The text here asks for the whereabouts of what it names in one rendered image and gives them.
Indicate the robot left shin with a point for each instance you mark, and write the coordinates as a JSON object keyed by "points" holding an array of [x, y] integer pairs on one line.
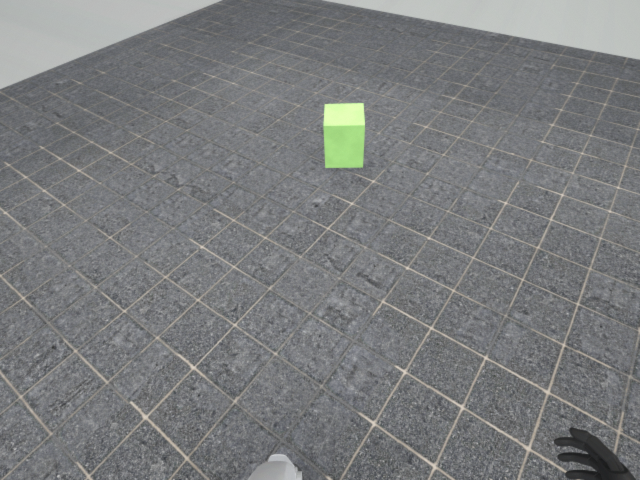
{"points": [[280, 457]]}

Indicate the carton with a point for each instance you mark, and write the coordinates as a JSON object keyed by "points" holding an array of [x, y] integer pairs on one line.
{"points": [[344, 132]]}

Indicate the robot right hand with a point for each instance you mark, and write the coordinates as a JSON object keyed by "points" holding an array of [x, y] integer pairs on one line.
{"points": [[599, 457]]}

